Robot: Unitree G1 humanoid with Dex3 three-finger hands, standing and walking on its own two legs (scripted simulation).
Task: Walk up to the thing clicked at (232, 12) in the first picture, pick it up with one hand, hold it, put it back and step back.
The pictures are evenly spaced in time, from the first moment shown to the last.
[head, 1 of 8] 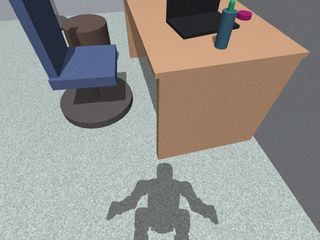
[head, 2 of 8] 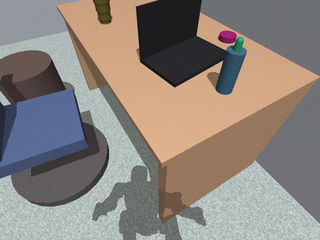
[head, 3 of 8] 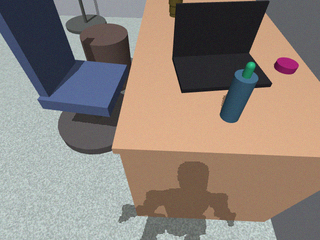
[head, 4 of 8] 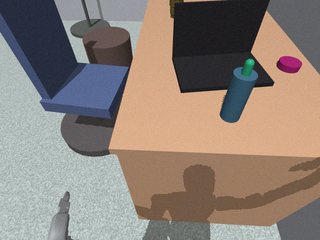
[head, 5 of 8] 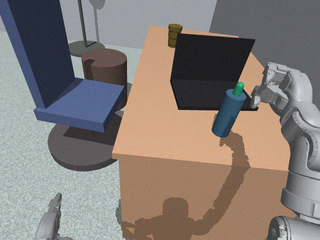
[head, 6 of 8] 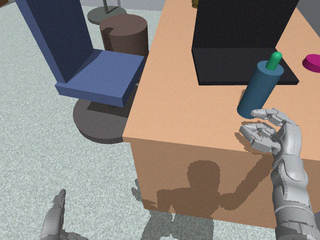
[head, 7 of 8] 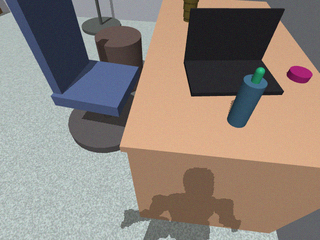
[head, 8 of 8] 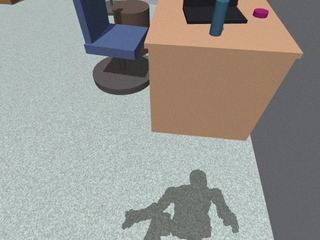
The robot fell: no
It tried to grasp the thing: yes
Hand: right
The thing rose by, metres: 0.00
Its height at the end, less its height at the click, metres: +0.00
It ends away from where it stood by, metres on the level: 0.01
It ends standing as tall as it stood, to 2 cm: yes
